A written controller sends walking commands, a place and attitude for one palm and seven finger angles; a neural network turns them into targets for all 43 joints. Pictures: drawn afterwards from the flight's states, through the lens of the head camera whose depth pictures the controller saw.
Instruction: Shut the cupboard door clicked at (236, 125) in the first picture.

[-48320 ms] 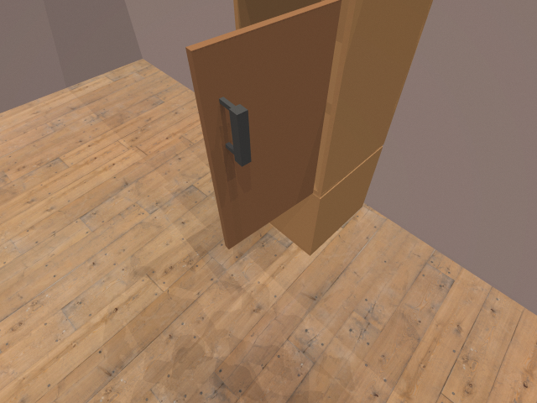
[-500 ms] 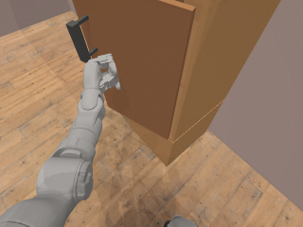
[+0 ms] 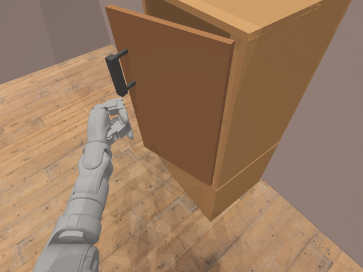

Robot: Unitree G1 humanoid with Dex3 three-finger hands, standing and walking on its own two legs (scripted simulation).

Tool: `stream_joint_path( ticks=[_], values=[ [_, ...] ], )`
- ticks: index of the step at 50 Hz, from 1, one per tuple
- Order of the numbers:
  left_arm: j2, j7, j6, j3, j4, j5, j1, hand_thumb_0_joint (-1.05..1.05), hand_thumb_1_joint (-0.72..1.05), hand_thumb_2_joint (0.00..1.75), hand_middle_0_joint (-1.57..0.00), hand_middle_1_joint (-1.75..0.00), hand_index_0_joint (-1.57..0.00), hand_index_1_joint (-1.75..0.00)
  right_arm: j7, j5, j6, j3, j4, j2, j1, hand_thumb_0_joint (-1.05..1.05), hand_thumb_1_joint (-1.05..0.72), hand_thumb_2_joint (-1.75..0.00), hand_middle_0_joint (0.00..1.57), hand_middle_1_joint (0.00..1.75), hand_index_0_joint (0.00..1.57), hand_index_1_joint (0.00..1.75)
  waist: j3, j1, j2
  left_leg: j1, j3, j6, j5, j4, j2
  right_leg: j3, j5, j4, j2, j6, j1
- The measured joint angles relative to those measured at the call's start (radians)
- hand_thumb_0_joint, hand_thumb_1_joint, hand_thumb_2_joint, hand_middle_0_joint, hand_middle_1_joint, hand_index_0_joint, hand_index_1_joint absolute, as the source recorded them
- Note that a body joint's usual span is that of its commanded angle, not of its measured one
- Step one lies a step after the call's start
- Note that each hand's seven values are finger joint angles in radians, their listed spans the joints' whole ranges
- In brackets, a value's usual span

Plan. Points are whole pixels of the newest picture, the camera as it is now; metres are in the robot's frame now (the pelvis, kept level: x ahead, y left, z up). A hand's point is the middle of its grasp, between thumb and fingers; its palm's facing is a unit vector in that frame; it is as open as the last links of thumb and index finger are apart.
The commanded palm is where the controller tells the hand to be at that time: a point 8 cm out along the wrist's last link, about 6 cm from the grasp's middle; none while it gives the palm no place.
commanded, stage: draw the hand back to the body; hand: left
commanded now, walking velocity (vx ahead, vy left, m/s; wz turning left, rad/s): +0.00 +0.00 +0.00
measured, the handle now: (123, 72) +0.63 +0.18 +0.10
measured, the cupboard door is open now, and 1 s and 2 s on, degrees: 17 17 17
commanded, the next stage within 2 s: step back with the hand held close in 1.30 s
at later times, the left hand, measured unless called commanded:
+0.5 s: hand (62, 182) +0.26 +0.21 +0.14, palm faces +0.25 -0.94 -0.22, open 3.3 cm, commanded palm +0.22 +0.25 +0.16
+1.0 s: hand out of the picture +0.17 +0.30 +0.18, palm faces +0.53 -0.74 -0.43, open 6.6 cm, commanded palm +0.13 +0.32 +0.19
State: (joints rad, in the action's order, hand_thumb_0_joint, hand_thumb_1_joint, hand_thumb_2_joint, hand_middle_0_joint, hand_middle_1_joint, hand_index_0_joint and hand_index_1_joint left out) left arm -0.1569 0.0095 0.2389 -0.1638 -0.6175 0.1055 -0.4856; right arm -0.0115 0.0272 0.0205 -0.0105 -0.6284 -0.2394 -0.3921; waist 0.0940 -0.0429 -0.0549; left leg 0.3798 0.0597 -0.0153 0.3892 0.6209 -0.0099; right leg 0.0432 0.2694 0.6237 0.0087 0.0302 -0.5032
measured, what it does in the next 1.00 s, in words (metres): stands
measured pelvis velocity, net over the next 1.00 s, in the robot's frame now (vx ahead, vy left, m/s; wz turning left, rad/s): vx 0.00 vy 0.02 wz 0.05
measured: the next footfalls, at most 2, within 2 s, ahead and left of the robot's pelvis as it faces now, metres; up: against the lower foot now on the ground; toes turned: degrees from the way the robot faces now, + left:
none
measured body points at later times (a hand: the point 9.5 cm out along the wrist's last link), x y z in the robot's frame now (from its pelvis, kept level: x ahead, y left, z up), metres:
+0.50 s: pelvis -0.02 +0.00 +0.02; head -0.04 -0.01 +0.47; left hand +0.24 +0.26 +0.15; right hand +0.18 -0.20 -0.06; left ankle -0.05 +0.11 -0.72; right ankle +0.02 -0.10 -0.72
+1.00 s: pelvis +0.00 +0.02 +0.02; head -0.02 -0.01 +0.47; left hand +0.13 +0.33 +0.20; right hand +0.19 -0.20 -0.07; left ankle -0.05 +0.11 -0.72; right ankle +0.02 -0.10 -0.72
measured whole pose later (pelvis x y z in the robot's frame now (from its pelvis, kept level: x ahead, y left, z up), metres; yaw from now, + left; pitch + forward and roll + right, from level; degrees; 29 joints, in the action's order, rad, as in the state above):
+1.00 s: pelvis +0.00 +0.02 +0.02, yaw +3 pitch -4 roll -1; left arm -0.34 0.11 0.10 -0.37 0.36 0.05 0.50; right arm 0.07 0.01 -0.08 0.00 -0.63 -0.24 -0.22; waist 0.01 0.07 -0.09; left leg 0.03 0.01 -0.03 0.31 0.41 0.02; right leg 0.08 0.20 0.39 -0.01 0.00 -0.12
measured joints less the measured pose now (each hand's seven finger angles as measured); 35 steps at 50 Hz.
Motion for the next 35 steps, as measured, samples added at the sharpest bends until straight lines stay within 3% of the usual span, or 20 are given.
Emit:
stream_joint_path(
  ticks=[6, 12, 13, 17, 24, 29, 35],
  values=[
    [-0.015, -0.049, -0.104, 0.047, 0.171, 0.049, 0.112, 0.01, 0.90, 0.90, -1.30, -1.50, -1.30, -1.50, 0.049, 0.023, -0.021, 0.008, 0.000, -0.022, 0.072, 0.01, -0.90, -0.90, 0.21, 0.30, 0.20, 0.30, -0.033, 0.024, 0.008, -0.088, -0.025, 0.001, -0.024, -0.032, 0.003, 0.024, -0.023, -0.051, -0.004, 0.001, 0.107],
    [-0.028, -0.090, -0.171, 0.056, 0.274, 0.067, 0.179, 0.01, 0.90, 0.90, -1.28, -1.48, -1.28, -1.48, 0.074, 0.033, -0.050, 0.026, 0.034, -0.033, 0.172, 0.01, -0.90, -0.90, 0.20, 0.30, 0.20, 0.30, -0.037, 0.040, 0.007, -0.148, -0.025, -0.003, -0.043, -0.059, 0.013, 0.023, -0.038, -0.071, -0.013, -0.003, 0.165],
    [-0.035, -0.079, -0.177, 0.061, 0.299, 0.053, 0.201, 0.01, 0.90, 0.90, -1.27, -1.46, -1.26, -1.46, 0.077, 0.031, -0.052, 0.029, 0.040, -0.029, 0.187, 0.01, -0.90, -0.90, 0.20, 0.30, 0.20, 0.30, -0.041, 0.040, 0.006, -0.164, -0.023, -0.003, -0.048, -0.069, 0.015, 0.022, -0.041, -0.076, -0.014, -0.004, 0.179],
    [-0.064, -0.015, -0.160, 0.077, 0.416, 0.005, 0.322, 0.01, 0.90, 0.90, -1.20, -1.39, -1.20, -1.39, 0.085, 0.020, -0.051, 0.042, 0.063, -0.005, 0.228, 0.01, -0.90, -0.90, 0.20, 0.30, 0.20, 0.30, -0.062, 0.042, 0.009, -0.225, -0.023, -0.004, -0.074, -0.122, 0.019, 0.021, -0.060, -0.121, -0.016, -0.006, 0.237],
    [-0.094, 0.045, -0.164, 0.067, 0.587, -0.037, 0.503, 0.01, 0.90, 0.90, -1.04, -1.21, -1.03, -1.21, 0.088, 0.003, -0.044, 0.065, 0.057, 0.016, 0.225, 0.01, -0.90, -0.90, 0.20, 0.30, 0.20, 0.30, -0.106, 0.075, 0.007, -0.294, -0.038, -0.005, -0.104, -0.186, 0.020, 0.035, -0.093, -0.199, -0.015, -0.008, 0.319],
    [-0.113, 0.074, -0.161, 0.040, 0.698, -0.049, 0.596, 0.01, 0.90, 0.90, -0.90, -1.07, -0.90, -1.07, 0.089, -0.008, -0.052, 0.068, 0.027, 0.016, 0.203, 0.01, -0.90, -0.90, 0.21, 0.30, 0.20, 0.30, -0.119, 0.090, -0.017, -0.327, -0.045, -0.010, -0.114, -0.215, 0.026, 0.041, -0.101, -0.231, -0.021, -0.014, 0.356],
    [-0.131, 0.080, -0.143, -0.023, 0.800, -0.049, 0.705, 0.01, 0.90, 0.90, -0.74, -0.89, -0.74, -0.89, 0.084, -0.015, -0.048, 0.063, 0.000, 0.021, 0.185, 0.01, -0.90, -0.90, 0.21, 0.30, 0.20, 0.30, -0.111, 0.086, -0.034, -0.350, -0.043, -0.015, -0.112, -0.235, 0.031, 0.038, -0.094, -0.239, -0.024, -0.021, 0.373]
  ],
)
